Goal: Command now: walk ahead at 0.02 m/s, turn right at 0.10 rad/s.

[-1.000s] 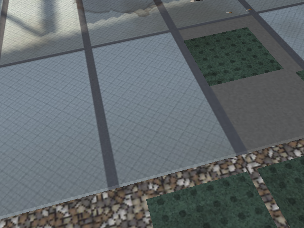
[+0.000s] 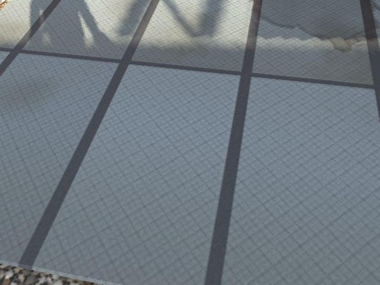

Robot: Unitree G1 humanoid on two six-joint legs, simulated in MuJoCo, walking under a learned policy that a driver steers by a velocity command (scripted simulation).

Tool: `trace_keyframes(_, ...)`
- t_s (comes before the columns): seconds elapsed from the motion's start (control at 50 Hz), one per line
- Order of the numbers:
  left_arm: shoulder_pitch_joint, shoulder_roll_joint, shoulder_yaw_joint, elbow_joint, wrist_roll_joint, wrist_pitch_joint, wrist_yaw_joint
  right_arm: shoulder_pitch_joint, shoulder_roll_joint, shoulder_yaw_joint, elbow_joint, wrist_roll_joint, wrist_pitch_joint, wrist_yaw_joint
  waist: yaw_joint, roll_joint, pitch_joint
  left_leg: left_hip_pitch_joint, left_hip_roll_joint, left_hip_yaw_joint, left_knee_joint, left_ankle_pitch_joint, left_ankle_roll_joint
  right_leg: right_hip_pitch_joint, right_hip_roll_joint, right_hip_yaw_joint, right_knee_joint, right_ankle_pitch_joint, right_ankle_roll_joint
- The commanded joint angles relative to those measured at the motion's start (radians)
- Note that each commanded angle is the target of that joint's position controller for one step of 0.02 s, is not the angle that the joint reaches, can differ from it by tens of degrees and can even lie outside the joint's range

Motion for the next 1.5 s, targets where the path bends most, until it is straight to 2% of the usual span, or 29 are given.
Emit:
trace_keyframes(0.02, -0.029, 0.205, 0.061, -0.063, -0.011, 0.012, 0.005, 0.047, -0.067, -0.026, -0.033, 0.007, -0.008, -0.003, -0.016, -0.208, -0.102, -0.001, 0.008, 0.05, -0.138, 0.06, -0.021, 0.165, -0.181, 0.27, -0.118, 0.299, -0.16)
trace_keyframes(0.12, -0.022, 0.218, 0.076, -0.068, -0.031, 0.032, 0.022, 0.043, -0.072, -0.037, -0.018, 0.015, -0.024, -0.008, -0.008, -0.21, -0.139, 0.043, -0.006, 0.043, -0.292, 0.172, 0.019, 0.197, -0.198, 0.371, -0.12, 0.204, -0.173)
trace_keyframes(0.18, -0.03, 0.2, 0.077, -0.072, -0.044, 0.05, 0.042, 0.09, -0.093, -0.049, 0.001, 0.006, -0.045, 0.004, -0.037, -0.168, -0.145, 0.223, 0.042, 0.043, -0.471, 0.358, 0.08, 0.058, -0.141, 0.337, -0.069, 0.086, -0.102)
trace_keyframes(0.2, -0.043, 0.166, 0.069, -0.091, -0.037, 0.048, 0.043, 0.106, -0.158, -0.065, -0.001, -0.011, -0.046, 0.002, -0.033, -0.03, -0.123, 0.259, 0.174, -0.072, -0.507, 0.366, 0.151, -0.063, -0.079, 0.239, 0.041, -0.002, -0.047)
trace_keyframes(0.22, -0.044, 0.145, 0.064, -0.111, -0.033, 0.045, 0.039, 0.085, -0.204, -0.078, 0.005, -0.025, -0.044, 0.007, -0.011, 0.206, -0.064, 0.215, 0.311, -0.236, -0.565, 0.48, 0.271, -0.173, 0.056, 0.068, 0.177, -0.244, 0.008)
trace_keyframes(0.24, -0.013, 0.195, 0.082, -0.094, -0.02, 0.041, 0.038, 0.031, -0.156, -0.064, -0.029, -0.04, -0.051, 0.005, -0.026, 0.208, -0.061, 0.198, 0.421, -0.297, -0.579, 0.63, 0.36, -0.205, 0.036, 0.043, 0.423, -0.433, 0.05)
trace_keyframes(0.26, 0.025, 0.227, 0.101, -0.07, -0.026, 0.042, 0.035, 0.0, -0.118, -0.051, -0.041, -0.037, -0.057, -0.001, -0.007, 0.136, -0.063, 0.194, 0.411, -0.25, -0.559, 0.716, 0.361, -0.216, 0.023, 0.062, 0.571, -0.43, 0.064)
trace_keyframes(0.3, 0.07, 0.194, 0.1, -0.042, -0.029, 0.062, 0.036, -0.053, -0.1, -0.044, -0.045, -0.001, -0.067, -0.007, 0.017, 0.088, -0.043, 0.243, 0.342, -0.12, -0.508, 0.801, 0.305, -0.271, 0.002, 0.065, 0.656, -0.337, 0.094)
trace_keyframes(0.44, -0.055, 0.132, 0.062, -0.134, -0.038, 0.072, -0.004, 0.014, -0.167, -0.069, -0.022, 0.003, -0.031, -0.01, -0.062, 0.147, -0.069, 0.312, 0.33, 0.037, -0.491, 0.865, 0.305, -0.161, -0.06, -0.074, 0.353, -0.249, 0.12)
trace_keyframes(0.54, 0.045, 0.169, 0.086, -0.127, -0.032, 0.086, -0.012, -0.015, -0.184, -0.075, -0.014, 0.043, -0.045, 0.009, 0.001, 0.131, -0.083, 0.227, 0.326, 0.108, -0.361, 0.783, 0.236, 0.076, -0.018, -0.149, 0.008, -0.047, 0.035)
trace_keyframes(0.56, 0.091, 0.204, 0.101, -0.119, -0.028, 0.086, -0.002, 0.041, -0.15, -0.066, 0.009, 0.038, -0.056, 0.016, 0.015, 0.05, -0.11, 0.145, 0.275, 0.171, -0.238, 0.669, 0.17, 0.218, -0.018, -0.096, -0.089, 0.113, -0.004)
trace_keyframes(0.58, 0.141, 0.32, 0.13, -0.134, -0.029, 0.084, 0.017, 0.054, -0.095, -0.048, -0.014, -0.014, -0.062, 0.019, 0.011, -0.208, -0.154, -0.117, 0.177, 0.252, 0.047, 0.256, 0.065, 0.434, -0.238, 0.219, -0.095, 0.517, -0.097)
trace_keyframes(0.6, 0.15, 0.359, 0.127, -0.149, 0.006, 0.062, 0.007, -0.035, -0.072, -0.037, -0.068, -0.027, -0.063, 0.011, 0.044, -0.319, -0.195, -0.286, 0.037, 0.143, 0.256, -0.171, 0.024, 0.384, -0.448, 0.509, -0.108, 0.664, -0.328)
trace_keyframes(0.62, 0.137, 0.298, 0.111, -0.148, 0.009, 0.039, -0.003, -0.059, -0.125, -0.054, -0.062, -0.009, -0.055, 0.006, 0.067, -0.174, -0.193, -0.299, 0.071, 0.054, 0.371, -0.151, 0.022, 0.352, -0.421, 0.44, -0.133, 0.553, -0.349)
trace_keyframes(0.66, 0.032, 0.252, 0.098, -0.142, -0.013, 0.027, 0.006, -0.037, -0.133, -0.063, -0.037, 0.004, -0.045, -0.004, 0.007, -0.109, -0.1, -0.297, 0.102, 0.042, 0.328, 0.025, 0.034, 0.252, -0.291, 0.284, -0.145, 0.328, -0.233)
trace_keyframes(0.68, -0.006, 0.237, 0.091, -0.147, -0.025, 0.03, 0.012, -0.034, -0.144, -0.068, -0.035, -0.005, -0.041, -0.01, -0.006, -0.119, -0.081, -0.285, 0.104, 0.04, 0.293, 0.088, 0.026, 0.22, -0.264, 0.261, -0.147, 0.313, -0.208)
trace_keyframes(0.8, -0.011, 0.148, 0.049, -0.12, -0.004, 0.034, 0.035, 0.025, -0.072, -0.039, -0.001, 0.005, -0.04, 0.004, -0.01, -0.151, -0.151, -0.131, 0.107, 0.081, 0.073, 0.24, -0.009, 0.199, -0.207, 0.156, -0.167, 0.17, -0.196)
trace_keyframes(0.86, 0.04, 0.213, 0.063, -0.077, 0.001, 0.029, 0.027, -0.031, -0.087, -0.03, -0.023, 0.02, -0.053, 0.023, 0.048, -0.218, -0.069, -0.116, 0.103, 0.124, -0.051, 0.224, 0.016, 0.158, -0.236, 0.233, -0.269, -0.288, -0.206)
trace_keyframes(0.94, 0.065, 0.236, 0.069, -0.041, -0.01, 0.008, 0.018, -0.036, -0.098, -0.025, -0.029, 0.03, -0.084, 0.036, 0.061, -0.159, 0.013, -0.163, 0.114, 0.12, -0.144, 0.163, 0.083, 0.191, -0.303, 0.294, -0.305, -0.398, -0.215)
trace_keyframes(1.06, 0.003, 0.207, 0.064, -0.027, -0.032, -0.007, 0.005, 0.138, -0.073, -0.021, 0.04, 0.032, -0.109, 0.05, -0.045, -0.085, -0.013, 0.16, 0.054, 0.196, -0.38, 0.267, 0.168, 0.057, -0.234, 0.121, -0.201, -0.356, -0.155)
trace_keyframes(1.08, -0.014, 0.163, 0.051, -0.034, -0.022, -0.011, 0.003, 0.22, -0.092, -0.029, 0.063, 0.038, -0.11, 0.046, -0.076, -0.048, -0.03, 0.265, 0.081, 0.132, -0.405, 0.24, 0.191, -0.017, -0.189, 0.053, -0.075, -0.312, -0.117)
trace_keyframes(1.1, -0.054, 0.089, 0.03, -0.072, -0.003, -0.024, -0.003, 0.313, -0.175, -0.05, 0.071, 0.037, -0.113, 0.038, -0.093, 0.149, -0.056, 0.383, 0.264, -0.187, -0.533, 0.123, 0.275, -0.188, -0.063, -0.101, 0.249, -0.252, -0.031)
trace_keyframes(1.12, -0.11, 0.122, 0.038, -0.125, -0.012, -0.048, -0.002, 0.356, -0.252, -0.07, 0.065, 0.025, -0.125, 0.052, -0.115, 0.277, -0.014, 0.446, 0.414, -0.586, -0.674, -0.007, 0.425, -0.452, 0.04, -0.079, 0.478, -0.405, 0.006)
trace_keyframes(1.16, -0.074, 0.183, 0.055, -0.101, -0.04, -0.078, -0.017, 0.279, -0.152, -0.043, 0.031, 0.013, -0.144, 0.053, -0.075, 0.128, 0.036, 0.451, 0.377, -0.488, -0.675, 0.015, 0.401, -0.546, -0.062, 0.019, 0.6, -0.283, -0.011)
trace_keyframes(1.2, -0.094, 0.182, 0.06, -0.092, -0.01, -0.091, -0.021, 0.254, -0.135, -0.036, 0.016, 0.019, -0.138, 0.047, -0.068, 0.054, 0.034, 0.454, 0.317, -0.354, -0.665, 0.236, 0.354, -0.542, -0.089, 0.001, 0.53, -0.15, 0.002)
trace_keyframes(1.26, -0.12, 0.135, 0.052, -0.095, -0.005, -0.089, -0.03, 0.262, -0.124, -0.031, 0.005, 0.022, -0.119, 0.027, -0.06, 0.07, 0.013, 0.385, 0.243, -0.212, -0.672, 0.481, 0.326, -0.436, -0.065, -0.037, 0.382, -0.021, 0.052)
trace_keyframes(1.36, -0.254, 0.092, 0.034, -0.126, -0.017, -0.087, -0.034, 0.294, -0.155, -0.044, 0.018, 0.025, -0.101, 0.003, -0.101, 0.092, 0.047, 0.202, 0.187, -0.134, -0.66, 0.5, 0.286, -0.238, -0.009, -0.062, 0.097, 0.186, 0.087)
trace_keyframes(1.46, -0.216, 0.156, 0.058, -0.125, -0.03, -0.096, -0.03, 0.278, -0.173, -0.06, 0.025, 0.038, -0.095, -0.003, -0.053, 0.119, 0.04, 0.251, 0.25, -0.222, -0.587, 0.57, 0.247, -0.119, -0.024, -0.006, 0.013, 0.162, 0.046)
trace_keyframes(1.5, -0.055, 0.207, 0.088, -0.087, -0.027, -0.099, -0.015, 0.249, -0.153, -0.057, 0.012, 0.028, -0.087, 0.003, 0.033, 0.124, -0.064, 0.252, 0.197, -0.19, -0.391, 0.808, 0.21, 0.099, -0.01, -0.041, -0.027, 0.122, -0.002)
Velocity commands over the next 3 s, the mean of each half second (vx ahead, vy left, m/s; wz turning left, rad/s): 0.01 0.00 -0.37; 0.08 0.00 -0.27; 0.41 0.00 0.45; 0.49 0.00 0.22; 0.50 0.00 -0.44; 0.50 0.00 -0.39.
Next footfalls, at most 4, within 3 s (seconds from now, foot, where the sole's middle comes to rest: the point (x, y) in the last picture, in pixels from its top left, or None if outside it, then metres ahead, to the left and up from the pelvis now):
0.18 left None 0.04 0.14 -0.77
0.56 right None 0.01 -0.13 -0.77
1.08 left None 0.12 0.07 -0.77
1.52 right None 0.41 -0.22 -0.77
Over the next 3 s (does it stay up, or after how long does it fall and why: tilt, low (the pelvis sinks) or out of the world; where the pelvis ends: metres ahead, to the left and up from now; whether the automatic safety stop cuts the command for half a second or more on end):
stays up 1.04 -0.20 -0.01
